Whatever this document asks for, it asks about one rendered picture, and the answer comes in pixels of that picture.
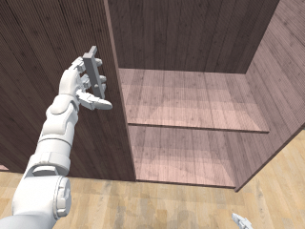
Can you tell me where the right robot hand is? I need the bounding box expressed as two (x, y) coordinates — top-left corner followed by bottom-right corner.
(232, 213), (253, 229)

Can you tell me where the left robot upper arm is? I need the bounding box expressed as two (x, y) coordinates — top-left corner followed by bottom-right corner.
(0, 176), (71, 229)

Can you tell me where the robot left forearm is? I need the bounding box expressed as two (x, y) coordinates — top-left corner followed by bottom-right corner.
(11, 94), (79, 215)

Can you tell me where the left robot hand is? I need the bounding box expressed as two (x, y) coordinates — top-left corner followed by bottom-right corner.
(58, 56), (112, 111)

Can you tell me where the handle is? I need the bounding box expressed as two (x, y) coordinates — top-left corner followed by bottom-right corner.
(82, 46), (107, 100)

